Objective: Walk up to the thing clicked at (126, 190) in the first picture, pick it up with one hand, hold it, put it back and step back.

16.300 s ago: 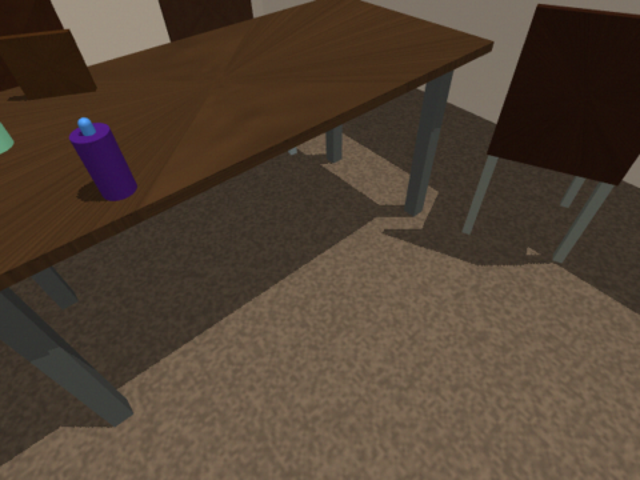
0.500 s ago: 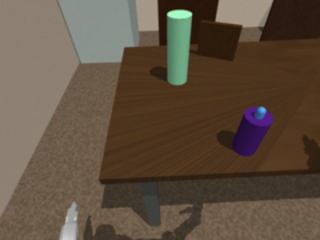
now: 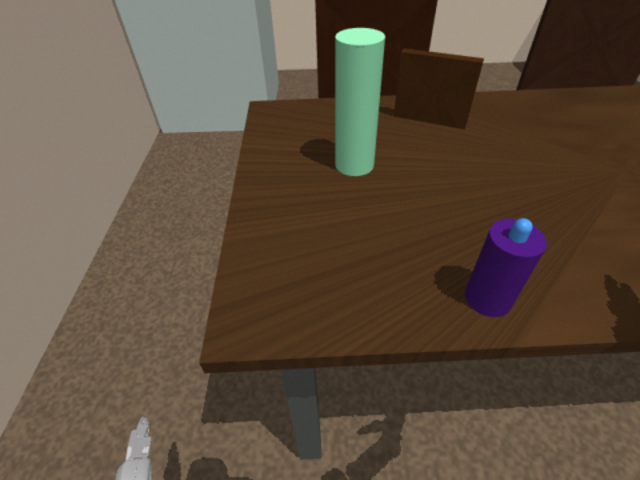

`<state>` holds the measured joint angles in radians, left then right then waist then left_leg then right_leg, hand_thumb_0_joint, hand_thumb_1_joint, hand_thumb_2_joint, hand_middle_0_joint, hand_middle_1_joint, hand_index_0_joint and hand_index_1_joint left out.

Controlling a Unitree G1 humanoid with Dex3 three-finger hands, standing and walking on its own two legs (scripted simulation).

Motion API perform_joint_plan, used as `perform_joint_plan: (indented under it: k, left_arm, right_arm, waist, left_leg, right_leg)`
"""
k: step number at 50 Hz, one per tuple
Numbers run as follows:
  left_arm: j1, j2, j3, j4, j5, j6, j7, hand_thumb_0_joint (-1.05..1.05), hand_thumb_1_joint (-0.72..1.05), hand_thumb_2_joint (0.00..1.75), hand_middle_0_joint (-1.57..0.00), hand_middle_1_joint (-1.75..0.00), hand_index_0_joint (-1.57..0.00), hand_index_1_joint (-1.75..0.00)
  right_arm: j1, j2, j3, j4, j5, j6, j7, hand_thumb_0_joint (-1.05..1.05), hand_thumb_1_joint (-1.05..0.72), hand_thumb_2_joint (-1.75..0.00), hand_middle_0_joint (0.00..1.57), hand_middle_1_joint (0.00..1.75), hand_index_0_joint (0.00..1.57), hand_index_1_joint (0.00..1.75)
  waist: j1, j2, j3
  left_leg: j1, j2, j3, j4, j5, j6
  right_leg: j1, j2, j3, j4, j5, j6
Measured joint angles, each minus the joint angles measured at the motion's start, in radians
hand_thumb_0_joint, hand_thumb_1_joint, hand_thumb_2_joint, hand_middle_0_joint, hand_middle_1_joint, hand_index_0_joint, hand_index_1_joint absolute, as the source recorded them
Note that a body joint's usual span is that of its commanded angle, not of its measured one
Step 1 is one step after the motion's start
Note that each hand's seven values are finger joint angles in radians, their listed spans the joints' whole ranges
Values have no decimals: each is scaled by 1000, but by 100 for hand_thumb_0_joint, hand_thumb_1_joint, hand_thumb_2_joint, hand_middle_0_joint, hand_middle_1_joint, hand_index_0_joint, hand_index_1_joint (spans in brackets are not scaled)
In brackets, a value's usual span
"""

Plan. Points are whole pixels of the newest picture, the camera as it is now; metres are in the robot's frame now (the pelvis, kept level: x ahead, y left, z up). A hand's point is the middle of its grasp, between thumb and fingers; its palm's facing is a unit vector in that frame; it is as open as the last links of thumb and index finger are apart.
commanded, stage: approach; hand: right
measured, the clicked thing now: (504, 263) +0.39 -0.23 +0.06
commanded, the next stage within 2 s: close in in 0.28 s
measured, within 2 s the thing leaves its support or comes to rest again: neither
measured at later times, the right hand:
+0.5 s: hand (567, 296) +0.35 -0.31 +0.04, palm faces +0.20 +0.98 +0.03, open 17.6 cm
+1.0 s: hand (525, 290) +0.35 -0.25 +0.05, palm faces +0.22 +0.97 +0.03, open 17.5 cm
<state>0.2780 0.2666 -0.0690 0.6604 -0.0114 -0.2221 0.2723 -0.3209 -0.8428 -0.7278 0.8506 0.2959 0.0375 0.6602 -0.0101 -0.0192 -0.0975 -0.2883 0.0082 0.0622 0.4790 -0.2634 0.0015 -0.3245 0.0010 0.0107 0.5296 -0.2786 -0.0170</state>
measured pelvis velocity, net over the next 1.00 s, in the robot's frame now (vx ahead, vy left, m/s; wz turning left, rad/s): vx -0.02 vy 0.00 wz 0.03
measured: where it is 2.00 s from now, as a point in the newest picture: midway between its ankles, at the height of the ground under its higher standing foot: outside the picture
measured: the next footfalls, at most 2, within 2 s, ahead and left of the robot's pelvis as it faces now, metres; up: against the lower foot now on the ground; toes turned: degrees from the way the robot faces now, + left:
none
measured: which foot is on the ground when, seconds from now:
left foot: down 0.00-1.00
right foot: down 0.00-1.00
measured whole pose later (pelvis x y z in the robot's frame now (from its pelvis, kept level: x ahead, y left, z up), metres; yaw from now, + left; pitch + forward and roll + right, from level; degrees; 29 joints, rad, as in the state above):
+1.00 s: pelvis -0.02 +0.00 -0.02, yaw +2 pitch +7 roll +1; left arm 0.28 0.22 0.03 0.54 0.00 -0.12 0.11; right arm -0.31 -0.34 -0.39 0.62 0.22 -0.26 0.16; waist 0.03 0.02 -0.05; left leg -0.48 0.00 0.03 0.68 -0.32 0.00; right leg -0.50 -0.02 -0.02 0.71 -0.34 -0.01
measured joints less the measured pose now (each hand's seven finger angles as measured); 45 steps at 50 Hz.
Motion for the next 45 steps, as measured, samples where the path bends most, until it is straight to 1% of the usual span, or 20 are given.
perform_joint_plan:
  k: [3, 7, 10, 13, 16, 19, 22, 24, 27, 29, 32, 35, 37, 40, 45]
  left_arm:
    - [-15, -3, -4, 53, 2, -4, -3, -1, -54, 6, -5, -4, -5, -5]
    - [-52, -5, -7, 86, 11, -10, -6, -1, -55, 6, -5, -4, -5, -5]
    - [-68, -3, -6, 61, 17, -21, -9, -1, -55, 6, -5, -4, -5, -6]
    - [-69, -5, -3, 22, 22, -35, -18, -1, -54, 6, -6, -4, -5, -6]
    - [-50, -14, 5, -11, 26, -38, -36, -1, -54, 6, -6, -4, -6, -6]
    - [-17, -23, 20, -26, 28, -31, -60, -1, -53, 5, -5, -4, -6, -5]
    - [-15, -30, 38, 4, 33, -14, -83, -1, -52, 4, -5, -5, -6, -5]
    - [-24, -34, 44, 11, 35, 5, -92, -1, -52, 4, -5, -5, -6, -5]
    - [-28, -43, 31, -21, 34, 28, -99, -1, -53, 4, -6, -5, -7, -5]
    - [-35, -51, 25, -36, 38, 35, -104, -1, -53, 5, -6, -5, -7, -5]
    - [-48, -57, 41, -49, 44, 43, -112, -1, -53, 5, -6, -5, -7, -5]
    - [-36, -50, 57, -85, 34, 56, -115, -1, -53, 5, -6, -5, -7, -5]
    - [-23, -47, 68, -101, 26, 63, -122, -1, -53, 5, -6, -5, -7, -5]
    - [-6, -46, 85, -115, 16, 76, -137, -1, -53, 4, -6, -5, -7, -5]
    - [7, -43, 106, -137, 9, 96, -153, -1, -53, 4, -6, -5, -7, -4]
  right_arm:
    - [-25, -3, 13, 15, -2, -21, -6, -2, 58, -2, 7, 4, 7, 4]
    - [-69, 15, 60, 40, -11, -57, -10, -2, 60, -2, 6, 4, 6, 4]
    - [-93, 60, 104, 55, -6, -90, -20, -2, 60, -2, 6, 4, 6, 4]
    - [-94, 124, 147, 59, -3, -127, -44, -2, 59, -2, 6, 4, 6, 4]
    - [-62, 193, 169, 48, -5, -163, -83, -2, 59, -3, 6, 4, 7, 4]
    - [-14, 260, 172, 16, -12, -203, -136, -2, 58, -3, 7, 4, 7, 4]
    - [-6, 310, 163, -9, -30, -257, -198, -2, 58, -3, 7, 4, 7, 5]
    - [-10, 332, 158, -35, -38, -303, -240, -2, 58, -3, 7, 4, 7, 4]
    - [-13, 355, 182, -61, -39, -347, -288, -2, 57, -3, 6, 4, 6, 4]
    - [-15, 377, 199, -80, -37, -349, -312, -2, 55, -4, 6, 4, 6, 4]
    - [-7, 406, 233, -106, -38, -340, -350, -2, 54, -5, 5, 5, 6, 5]
    - [21, 432, 273, -143, -47, -320, -384, -2, 53, -6, 5, 5, 5, 5]
    - [40, 447, 292, -160, -45, -309, -400, -2, 52, -6, 5, 5, 5, 5]
    - [54, 469, 305, -175, -41, -291, -423, -2, 52, -7, 5, 5, 5, 5]
    - [46, 491, 312, -218, -57, -284, -470, -2, 53, -7, 4, 5, 5, 5]
  waist:
    - [-8, 13, 13]
    - [-7, 19, 33]
    - [5, 20, 36]
    - [23, 24, 29]
    - [43, 30, 17]
    - [58, 35, 16]
    - [59, 41, 24]
    - [57, 43, 31]
    - [57, 44, 35]
    - [55, 39, 28]
    - [55, 26, 9]
    - [53, 10, -12]
    - [51, 3, -18]
    - [45, 5, -14]
    - [40, 23, 32]
  left_leg:
    - [-18, 0, 3, 15, -3, 2]
    - [-60, 2, 9, 41, -6, 3]
    - [-84, 4, 9, 57, -8, 2]
    - [-99, 3, 1, 67, -10, 0]
    - [-114, -2, -9, 76, -14, 0]
    - [-132, -10, -20, 91, -21, 1]
    - [-181, -17, -27, 138, -37, 2]
    - [-215, -22, -29, 171, -48, 3]
    - [-235, -26, -26, 196, -59, 5]
    - [-230, -27, -24, 196, -61, 4]
    - [-205, -25, -22, 186, -62, 3]
    - [-176, -19, -24, 173, -62, -1]
    - [-160, -15, -25, 168, -64, -3]
    - [-156, -10, -29, 173, -65, -4]
    - [-169, -8, -30, 188, -61, -1]
  right_leg:
    - [-18, 0, 3, 13, -1, 2]
    - [-61, 2, 9, 37, -1, 3]
    - [-85, 3, 9, 51, -2, 2]
    - [-97, 1, 2, 60, -6, 1]
    - [-108, -5, -9, 71, -15, 1]
    - [-123, -13, -19, 91, -29, 2]
    - [-170, -21, -25, 142, -51, 4]
    - [-204, -27, -27, 179, -66, 5]
    - [-227, -31, -24, 209, -79, 6]
    - [-224, -32, -21, 213, -82, 7]
    - [-201, -30, -20, 204, -83, 6]
    - [-170, -24, -22, 187, -82, 2]
    - [-153, -19, -23, 177, -80, -1]
    - [-143, -14, -27, 170, -76, -2]
    - [-150, -13, -28, 172, -65, 0]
